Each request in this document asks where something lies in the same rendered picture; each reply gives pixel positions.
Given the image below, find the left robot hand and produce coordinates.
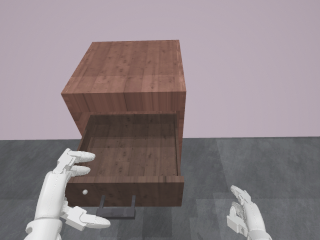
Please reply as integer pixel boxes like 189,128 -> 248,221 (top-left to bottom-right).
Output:
34,148 -> 111,231

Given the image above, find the right robot forearm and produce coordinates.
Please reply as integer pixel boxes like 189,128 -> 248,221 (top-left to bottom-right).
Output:
246,230 -> 272,240

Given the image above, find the right robot hand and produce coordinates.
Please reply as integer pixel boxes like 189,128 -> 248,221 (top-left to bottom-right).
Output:
226,185 -> 266,237

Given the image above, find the handle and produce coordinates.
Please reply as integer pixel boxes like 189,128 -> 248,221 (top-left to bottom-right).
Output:
96,195 -> 136,220

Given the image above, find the cabinet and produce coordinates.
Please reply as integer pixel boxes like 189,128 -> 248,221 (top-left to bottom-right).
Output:
61,40 -> 187,167

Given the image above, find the left robot forearm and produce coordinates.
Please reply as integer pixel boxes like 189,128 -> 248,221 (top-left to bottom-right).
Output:
24,217 -> 63,240

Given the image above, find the drawer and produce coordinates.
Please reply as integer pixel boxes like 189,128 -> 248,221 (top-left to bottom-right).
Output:
65,113 -> 184,207

